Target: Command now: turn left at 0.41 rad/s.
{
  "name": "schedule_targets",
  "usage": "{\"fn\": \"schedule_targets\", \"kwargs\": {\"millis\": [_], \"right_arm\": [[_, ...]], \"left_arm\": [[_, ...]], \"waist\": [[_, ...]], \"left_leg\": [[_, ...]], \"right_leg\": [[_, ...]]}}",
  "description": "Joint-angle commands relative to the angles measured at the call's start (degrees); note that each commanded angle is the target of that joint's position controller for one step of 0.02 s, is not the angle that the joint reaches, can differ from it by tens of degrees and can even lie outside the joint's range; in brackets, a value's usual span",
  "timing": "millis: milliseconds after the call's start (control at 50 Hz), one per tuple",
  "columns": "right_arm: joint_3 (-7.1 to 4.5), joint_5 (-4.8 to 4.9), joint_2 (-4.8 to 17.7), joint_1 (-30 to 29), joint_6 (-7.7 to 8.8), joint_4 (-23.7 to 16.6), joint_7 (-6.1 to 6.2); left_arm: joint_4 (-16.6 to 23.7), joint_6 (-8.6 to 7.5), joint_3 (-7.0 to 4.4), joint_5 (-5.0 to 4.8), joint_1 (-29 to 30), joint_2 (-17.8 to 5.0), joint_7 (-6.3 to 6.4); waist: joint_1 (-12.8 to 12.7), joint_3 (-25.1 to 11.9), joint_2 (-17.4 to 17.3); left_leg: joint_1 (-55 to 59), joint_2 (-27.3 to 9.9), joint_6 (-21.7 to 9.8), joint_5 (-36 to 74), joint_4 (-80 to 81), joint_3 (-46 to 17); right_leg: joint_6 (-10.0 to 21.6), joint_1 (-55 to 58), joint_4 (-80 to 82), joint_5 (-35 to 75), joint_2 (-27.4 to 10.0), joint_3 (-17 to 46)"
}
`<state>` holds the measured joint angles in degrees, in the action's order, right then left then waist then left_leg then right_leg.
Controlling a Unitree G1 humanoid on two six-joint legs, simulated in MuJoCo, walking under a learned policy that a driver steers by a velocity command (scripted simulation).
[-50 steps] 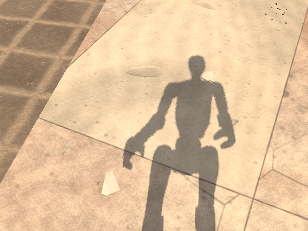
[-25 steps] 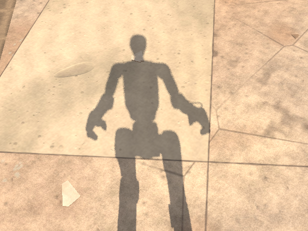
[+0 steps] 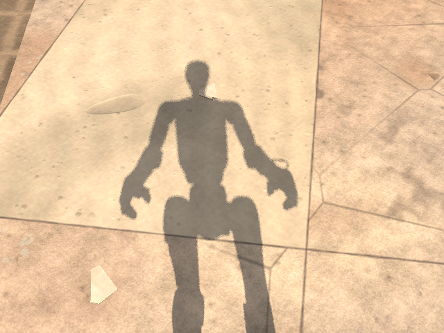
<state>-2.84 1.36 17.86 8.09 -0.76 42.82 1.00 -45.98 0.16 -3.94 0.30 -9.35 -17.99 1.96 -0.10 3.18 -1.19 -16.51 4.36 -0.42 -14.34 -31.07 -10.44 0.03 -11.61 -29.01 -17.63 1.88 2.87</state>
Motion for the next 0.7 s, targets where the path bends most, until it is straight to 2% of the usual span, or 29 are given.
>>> {"fn": "schedule_targets", "kwargs": {"millis": [20,40,60,80,100,120,160,200,220,260,300,320,340,360,380,400,420,440,460,500,540,560,580,620,660,700], "right_arm": [[-2.24,0.42,7.9,-3.0,-0.13,-6.2,0.41],[-2.04,0.28,7.1,-2.0,-0.29,-6.3,0.22],[-2.38,-0.03,7.3,-1.1,-0.40,-6.3,0.01],[-3.34,-0.28,9.5,-0.5,-0.47,-6.2,-0.24],[-3.71,0.06,9.4,0.4,-0.91,-5.7,-0.48],[-3.16,0.18,7.6,0.6,-1.39,-5.6,-0.66],[-2.18,0.08,5.3,-2.2,-1.59,-6.9,-1.07],[-1.63,0.28,4.7,-3.4,-1.48,-8.5,-2.13],[-1.54,0.40,4.7,-3.7,-1.45,-9.1,-2.59],[-2.06,0.48,6.1,-2.6,-1.63,-9.6,-3.08],[-2.82,0.08,6.8,1.2,-2.07,-9.0,-2.96],[-3.65,-0.23,8.1,4.1,-2.23,-8.2,-2.31],[-5.32,-0.04,13.1,7.3,-2.27,-8.4,-1.25],[-6.05,-1.64,19.5,7.9,-1.63,-10.4,-0.88],[-5.04,-2.83,15.7,9.3,-0.10,-10.1,-1.67],[-4.43,-2.50,14.0,6.4,0.99,-10.0,-1.75],[-4.22,-1.41,12.4,3.4,1.38,-9.8,-1.41],[-3.35,-0.76,10.0,0.4,1.21,-10.2,-0.97],[-2.59,-0.95,8.7,-1.1,1.08,-10.4,-0.53],[-1.38,-1.88,5.8,-1.6,1.18,-9.9,-0.01],[-0.43,-2.33,3.5,-1.7,1.45,-8.6,0.16],[-0.19,-2.56,3.0,-1.5,1.51,-7.7,0.15],[-0.27,-2.86,3.6,-0.8,1.50,-6.9,0.07],[-0.80,-3.16,5.8,-0.3,1.30,-5.6,-0.20],[-1.38,-2.40,7.8,-1.3,0.90,-5.1,-0.16],[-1.66,-1.40,8.3,-1.5,0.53,-4.5,0.19]], "left_arm": [[2.5,-0.52,-2.62,0.15,-3.1,-8.4,0.03],[2.5,-0.41,-2.96,0.70,-4.0,-9.7,0.13],[3.6,-0.58,-2.56,1.06,-2.5,-9.0,0.47],[4.7,-0.75,-1.90,1.03,-1.1,-7.9,0.76],[5.5,-0.81,-1.61,0.56,1.2,-7.4,1.10],[5.5,-0.83,-1.75,-0.16,2.9,-7.9,1.13],[4.8,-0.38,-2.21,-0.28,1.2,-9.4,1.28],[4.7,0.50,-2.50,-0.13,0.6,-10.1,1.29],[4.8,0.82,-2.69,-0.23,0.6,-10.6,1.16],[4.7,1.05,-3.05,-0.84,0.0,-11.6,0.66],[4.5,0.65,-3.02,-1.99,1.0,-11.5,0.12],[3.7,0.10,-2.61,-2.08,-1.0,-9.8,-0.32],[3.5,-0.51,-2.02,-0.30,-3.6,-7.6,-0.79],[7.4,-0.84,-0.44,2.16,-0.6,-3.7,-0.89],[7.9,-0.67,-1.34,0.67,3.8,-6.6,-0.53],[8.1,-0.32,-1.65,-0.80,4.2,-7.3,-0.34],[7.2,-0.01,-1.93,-0.70,2.9,-7.6,0.12],[6.2,0.34,-2.24,-0.23,1.8,-8.4,0.59],[5.4,0.59,-2.30,-0.06,0.5,-8.3,0.59],[4.3,0.74,-1.77,-0.41,-2.2,-6.3,0.21],[4.0,0.86,-0.61,-0.51,-1.8,-3.6,-0.07],[4.0,0.85,0.01,-0.36,-0.9,-2.6,-0.31],[4.3,0.82,0.34,-0.35,0.1,-2.4,-0.57],[4.8,0.81,0.00,-0.79,0.9,-4.6,-0.83],[5.2,0.66,-0.47,-1.16,0.5,-6.3,-0.86],[5.2,0.32,-0.39,-0.86,-1.2,-6.0,-0.96]], "waist": [[-0.6,-6.5,5.1],[-1.0,-5.5,10.3],[-1.1,-5.7,14.7],[-0.6,-4.9,10.0],[0.9,-4.1,6.2],[1.4,-2.4,5.4],[-1.0,-1.9,7.4],[-2.0,-3.8,9.1],[-2.3,-4.5,9.7],[-2.2,-5.5,10.3],[0.1,-6.1,9.4],[1.1,-7.0,6.9],[1.6,-8.7,-3.6],[1.3,-10.7,-17.4],[5.2,-14.1,-8.1],[3.2,-9.9,-6.3],[1.5,-7.3,-4.1],[0.4,-6.4,-3.6],[-0.5,-6.9,-4.5],[-1.3,-8.9,-5.3],[-0.9,-8.4,-5.7],[-0.2,-7.8,-6.1],[0.8,-6.9,-6.7],[1.7,-4.7,-6.9],[1.3,-2.7,-6.1],[-0.1,-2.3,-4.6]], "left_leg": [[-5.7,-3.4,-3.4,10.7,-3.2,-4.9],[-11.7,0.1,-0.8,1.2,-9.8,0.4],[-15.6,0.2,0.9,-19.5,-22.0,4.0],[-17.1,-2.4,2.2,-22.7,-32.5,3.7],[-16.9,-4.0,3.0,-20.3,-35.5,3.5],[-17.7,-5.3,3.7,-16.5,-32.4,4.4],[-17.9,-6.1,5.2,-11.5,-27.6,7.7],[-12.9,-6.6,5.3,-9.7,-20.4,10.3],[-10.1,-6.6,4.9,-9.0,-16.7,11.4],[-6.1,-5.7,3.8,-7.3,-10.8,13.6],[0.4,-4.0,1.6,0.2,-0.9,15.9],[6.9,-2.7,-0.3,6.0,4.6,14.8],[17.9,-9.0,-4.0,25.6,7.0,3.6],[21.8,-25.9,-17.3,42.3,8.6,-21.6],[18.5,-27.4,-22.1,35.6,10.8,-23.0],[15.0,-24.3,-19.5,29.0,11.7,-17.4],[12.3,-20.6,-15.9,21.7,12.0,-13.2],[10.6,-19.1,-13.5,19.5,12.1,-10.0],[7.6,-17.3,-12.8,21.3,12.3,-6.8],[6.3,-15.6,-12.6,22.8,12.6,-2.4],[5.8,-14.2,-11.8,19.0,13.0,0.7],[5.2,-13.9,-11.5,15.8,13.4,1.5],[4.6,-14.3,-11.8,12.5,14.0,1.3],[3.4,-15.6,-12.5,6.6,14.5,-0.4],[3.4,-16.8,-12.7,4.6,13.6,-1.9],[4.4,-16.7,-11.3,7.2,11.2,-1.4]], "right_leg": [[4.4,7.2,6.0,14.6,-7.7,7.8],[9.2,10.1,8.8,22.0,-15.2,14.4],[15.2,10.4,10.4,31.0,-23.8,20.2],[17.5,8.4,10.4,35.6,-26.5,20.0],[16.0,7.1,9.6,35.1,-24.5,15.6],[13.5,6.9,9.6,32.7,-21.3,10.8],[12.3,9.2,9.6,34.1,-18.3,5.4],[11.8,9.4,8.8,35.0,-17.0,1.1],[11.5,8.9,8.4,35.2,-17.1,-0.2],[10.9,8.7,6.8,34.3,-18.1,-1.2],[8.5,6.3,2.1,30.5,-17.9,-3.3],[5.6,2.7,-3.6,25.4,-15.7,-6.0],[0.4,-8.0,-16.2,11.2,-11.4,-10.2],[-4.2,-24.0,-31.6,-23.1,-1.9,-8.4],[-4.2,-24.3,-40.6,-24.4,-1.9,1.0],[-3.3,-25.1,-42.1,-19.6,-3.1,1.8],[-2.9,-25.0,-39.9,-14.3,-4.4,2.0],[-3.1,-24.0,-37.5,-10.4,-5.3,1.9],[-3.6,-20.0,-37.3,-7.3,-5.0,1.0],[-4.6,-15.0,-34.3,-3.5,-4.7,-0.2],[-5.0,-11.1,-24.3,-1.6,-5.9,-0.3],[-5.0,-8.6,-19.3,-1.2,-6.4,-0.4],[-4.9,-6.8,-15.8,-1.4,-6.4,-0.8],[-4.4,-5.3,-12.0,-2.7,-5.7,-1.9],[-3.4,-5.8,-8.6,-2.7,-4.9,-2.8],[-2.0,-4.1,-2.0,3.0,-4.1,-3.8]]}}
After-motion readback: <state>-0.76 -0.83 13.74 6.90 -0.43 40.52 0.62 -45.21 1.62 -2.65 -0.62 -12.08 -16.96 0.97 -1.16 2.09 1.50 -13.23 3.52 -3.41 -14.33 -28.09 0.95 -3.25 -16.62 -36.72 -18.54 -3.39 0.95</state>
